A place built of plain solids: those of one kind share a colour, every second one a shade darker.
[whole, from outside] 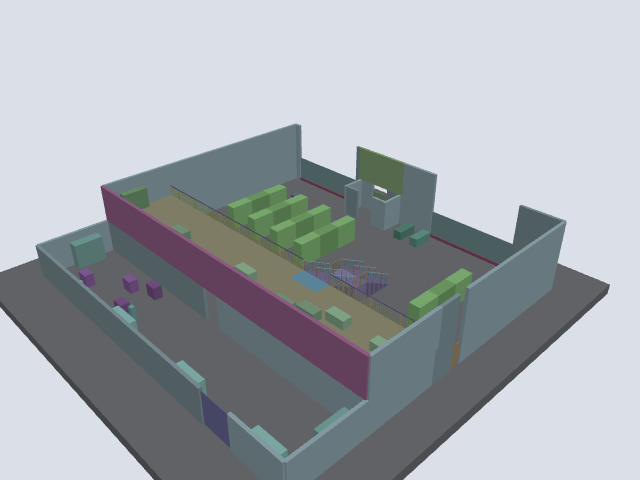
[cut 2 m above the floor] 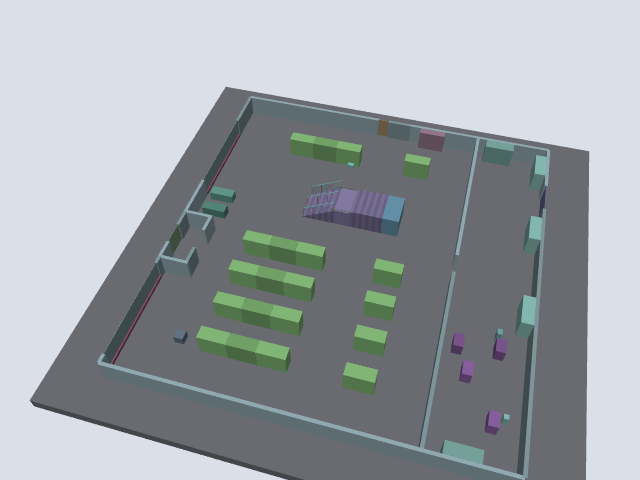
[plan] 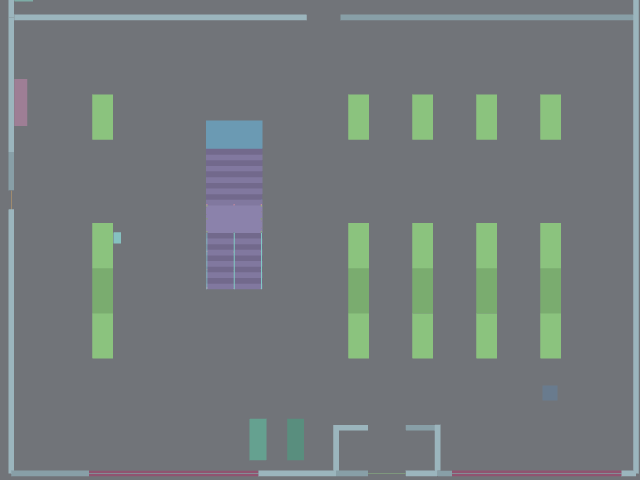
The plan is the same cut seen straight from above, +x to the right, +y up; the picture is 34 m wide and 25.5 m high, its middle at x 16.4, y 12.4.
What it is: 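A store; runs of fixtures between aisles, tills by the way out, a stock room at the back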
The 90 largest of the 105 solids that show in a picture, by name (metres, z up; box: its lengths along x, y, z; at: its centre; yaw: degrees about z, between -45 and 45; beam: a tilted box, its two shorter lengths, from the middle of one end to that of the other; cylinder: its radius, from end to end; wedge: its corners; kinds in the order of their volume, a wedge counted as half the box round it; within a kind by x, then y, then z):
{
 "wall_1": {"box": [0.3, 14.04, 6.82], "at": [0.0, 7.02, 3.36]},
 "wall_2": {"box": [0.3, 2.34, 6.82], "at": [0.0, 16.21, 3.36]},
 "wall_3": {"box": [0.3, 7.15, 3.27], "at": [0.0, 20.65, 1.59]},
 "wall_4": {"box": [0.3, 7.15, 3.55], "at": [0.0, 20.65, 5.0]},
 "wall_5": {"box": [0.3, 6.87, 3.27], "at": [0.0, 27.66, 1.59]},
 "wall_6": {"box": [4.13, 0.3, 6.82], "at": [2.06, 0.0, 3.36]},
 "wall_7": {"box": [5.14, 0.3, 3.27], "at": [2.57, 31.1, 1.59]},
 "wall_8": {"box": [15.54, 0.3, 3.27], "at": [7.92, 24.23, 1.59]},
 "wall_9": {"box": [4.13, 0.3, 6.82], "at": [15.19, 0.0, 3.36]},
 "wall_10": {"box": [0.3, 2.43, 3.27], "at": [17.26, 1.36, 1.59]},
 "wall_11": {"box": [1.7, 0.3, 3.27], "at": [18.1, 0.0, 1.59]},
 "wall_12": {"box": [1.55, 0.3, 3.27], "at": [18.18, 2.43, 1.59]},
 "wall_13": {"box": [25.05, 0.3, 3.27], "at": [20.66, 31.1, 1.59]},
 "wall_14": {"box": [1.55, 0.3, 3.27], "at": [21.72, 2.43, 1.59]},
 "wall_15": {"box": [1.7, 0.3, 3.27], "at": [21.8, 0.0, 1.59]},
 "wall_16": {"box": [0.3, 2.43, 3.27], "at": [22.65, 1.36, 1.59]},
 "wall_17": {"box": [0.77, 0.3, 6.82], "at": [23.03, 0.0, 3.36]},
 "wall_18": {"box": [15.54, 0.3, 3.27], "at": [25.27, 24.23, 1.59]},
 "wall_19": {"box": [0.77, 0.3, 6.82], "at": [32.8, 0.0, 3.36]},
 "wall_20": {"box": [0.3, 17.38, 6.82], "at": [33.19, 8.69, 3.36]},
 "wall_21": {"box": [0.3, 7.15, 3.27], "at": [33.19, 20.65, 1.59]},
 "wall_22": {"box": [0.3, 7.15, 3.55], "at": [33.19, 20.65, 5.0]},
 "wall_23": {"box": [0.3, 6.87, 3.27], "at": [33.19, 27.66, 1.59]},
 "run_bay_1": {"box": [1.1, 2.4, 2.45], "at": [4.85, 7.3, 1.18]},
 "run_bay_2": {"box": [1.1, 2.4, 2.45], "at": [4.85, 9.7, 1.18]},
 "run_bay_3": {"box": [1.1, 2.4, 2.45], "at": [4.85, 12.1, 1.18]},
 "run_bay_4": {"box": [1.1, 2.4, 2.45], "at": [4.85, 18.93, 1.18]},
 "run_bay_5": {"box": [1.1, 2.4, 2.45], "at": [18.45, 7.3, 1.18]},
 "run_bay_6": {"box": [1.1, 2.4, 2.45], "at": [18.45, 9.7, 1.18]},
 "run_bay_7": {"box": [1.1, 2.4, 2.45], "at": [18.45, 12.1, 1.18]},
 "run_bay_8": {"box": [1.1, 2.4, 2.45], "at": [18.45, 18.93, 1.18]},
 "run_bay_9": {"box": [1.1, 2.4, 2.45], "at": [21.85, 7.3, 1.18]},
 "run_bay_10": {"box": [1.1, 2.4, 2.45], "at": [21.85, 9.7, 1.18]},
 "run_bay_11": {"box": [1.1, 2.4, 2.45], "at": [21.85, 12.1, 1.18]},
 "run_bay_12": {"box": [1.1, 2.4, 2.45], "at": [21.85, 18.93, 1.18]},
 "run_bay_13": {"box": [1.1, 2.4, 2.45], "at": [25.25, 7.3, 1.18]},
 "run_bay_14": {"box": [1.1, 2.4, 2.45], "at": [25.25, 9.7, 1.18]},
 "run_bay_15": {"box": [1.1, 2.4, 2.45], "at": [25.25, 12.1, 1.18]},
 "run_bay_16": {"box": [1.1, 2.4, 2.45], "at": [25.25, 18.93, 1.18]},
 "run_bay_17": {"box": [1.1, 2.4, 2.45], "at": [28.65, 7.3, 1.18]},
 "run_bay_18": {"box": [1.1, 2.4, 2.45], "at": [28.65, 9.7, 1.18]},
 "run_bay_19": {"box": [1.1, 2.4, 2.45], "at": [28.65, 12.1, 1.18]},
 "run_bay_20": {"box": [1.1, 2.4, 2.45], "at": [28.65, 18.93, 1.18]},
 "floor_slab_1": {"box": [10.2, 6.85, 0.3], "at": [5.25, 20.65, 3.37]},
 "floor_slab_2": {"box": [3.0, 5.34, 0.3], "at": [11.84, 21.41, 3.37]},
 "floor_slab_3": {"box": [19.71, 6.85, 0.3], "at": [23.18, 20.65, 3.37]},
 "wall_back_1": {"box": [33.19, 0.3, 3.55], "at": [16.59, 24.23, 5.0]},
 "stair_tread_slab_1": {"box": [3.0, 0.32, 0.69], "at": [11.84, 10.84, 0.3]},
 "stair_tread_slab_2": {"box": [3.0, 0.32, 0.85], "at": [11.84, 11.14, 0.37]},
 "stair_tread_slab_3": {"box": [3.0, 0.32, 1.01], "at": [11.84, 11.44, 0.46]},
 "stair_tread_slab_4": {"box": [3.0, 0.32, 1.17], "at": [11.84, 11.74, 0.53]},
 "stair_tread_slab_5": {"box": [3.0, 0.32, 1.33], "at": [11.84, 12.04, 0.61]},
 "stair_tread_slab_6": {"box": [3.0, 0.32, 1.49], "at": [11.84, 12.34, 0.69]},
 "stair_tread_slab_7": {"box": [3.0, 0.32, 1.65], "at": [11.84, 12.64, 0.77]},
 "stair_tread_slab_8": {"box": [3.0, 0.32, 1.97], "at": [11.84, 14.39, 0.93]},
 "stair_tread_slab_9": {"box": [3.0, 0.32, 2.13], "at": [11.84, 14.69, 1.01]},
 "stair_tread_slab_10": {"box": [3.0, 0.32, 2.29], "at": [11.84, 14.99, 1.09]},
 "stair_tread_slab_11": {"box": [3.0, 0.32, 2.45], "at": [11.84, 15.29, 1.17]},
 "stair_tread_slab_12": {"box": [3.0, 0.32, 2.61], "at": [11.84, 15.59, 1.25]},
 "stair_tread_slab_13": {"box": [3.0, 0.32, 2.77], "at": [11.84, 15.89, 1.33]},
 "stair_tread_slab_14": {"box": [3.0, 0.32, 2.93], "at": [11.84, 16.19, 1.42]},
 "stair_tread_slab_15": {"box": [3.0, 0.32, 3.09], "at": [11.84, 16.49, 1.5]},
 "stair_tread_slab_16": {"box": [3.0, 0.32, 3.25], "at": [11.84, 16.79, 1.58]},
 "stair_tread_slab_17": {"box": [3.0, 0.32, 3.41], "at": [11.84, 17.09, 1.66]},
 "stockrack_1": {"box": [1.0, 2.7, 2.45], "at": [0.65, 26.42, 1.18]},
 "stockrack_2": {"box": [2.7, 1.0, 2.45], "at": [2.42, 30.45, 1.18]},
 "stockrack_3": {"box": [2.7, 1.0, 2.45], "at": [10.71, 30.45, 1.18]},
 "stockrack_4": {"box": [2.7, 1.0, 2.45], "at": [19.68, 30.45, 1.18]},
 "stockrack_5": {"box": [1.0, 2.7, 2.45], "at": [32.54, 26.97, 1.18]},
 "stair_landing_top_slab_1": {"box": [3.0, 1.52, 3.57], "at": [11.84, 17.99, 1.74]},
 "mtable_1": {"box": [1.8, 0.9, 0.85], "at": [1.98, 20.43, 3.9]},
 "mtable_2": {"box": [1.8, 0.9, 0.85], "at": [6.46, 20.21, 3.9]},
 "mtable_3": {"box": [1.8, 0.9, 0.85], "at": [8.53, 21.2, 3.9]},
 "mtable_4": {"box": [1.8, 0.9, 0.85], "at": [10.51, 21.94, 3.9]},
 "mtable_5": {"box": [1.8, 0.9, 0.85], "at": [15.87, 21.24, 3.9]},
 "mtable_6": {"box": [1.8, 0.9, 0.85], "at": [25.06, 21.35, 3.9]},
 "stair_landing_slab_1": {"box": [3.0, 1.47, 1.81], "at": [11.84, 13.51, 0.85]},
 "wall_front_1": {"box": [5.99, 0.3, 3.55], "at": [19.95, 0.0, 5.0]},
 "stockpallet_1": {"box": [1.2, 0.8, 1.25], "at": [23.02, 28.81, 0.57]},
 "stockpallet_2": {"box": [1.2, 0.8, 1.25], "at": [23.37, 25.58, 0.57]},
 "stockpallet_3": {"box": [1.2, 0.8, 1.25], "at": [25.65, 26.56, 0.57]},
 "stockpallet_4": {"box": [1.2, 0.8, 1.25], "at": [29.2, 28.88, 0.57]},
 "till_body_1": {"box": [0.9, 2.2, 0.95], "at": [13.11, 1.8, 0.42]},
 "till_body_2": {"box": [0.9, 2.2, 0.95], "at": [15.11, 1.8, 0.42]},
 "mshelf_1": {"box": [0.7, 2.5, 2.05], "at": [32.69, 21.47, 4.5]},
 "wallshelf_1": {"box": [0.7, 2.5, 2.05], "at": [0.5, 19.7, 0.97]},
 "wall_sill_front_1": {"box": [9.0, 0.3, 0.35], "at": [8.63, 0.0, 0.12]},
 "wall_sill_front_2": {"box": [9.0, 0.3, 0.35], "at": [27.92, 0.0, 0.12]},
 "front_pane_1": {"box": [9.0, 0.04, 2.5], "at": [8.63, 0.0, 1.55]},
 "front_pane_2": {"box": [9.0, 0.04, 2.5], "at": [27.92, 0.0, 1.55]}
}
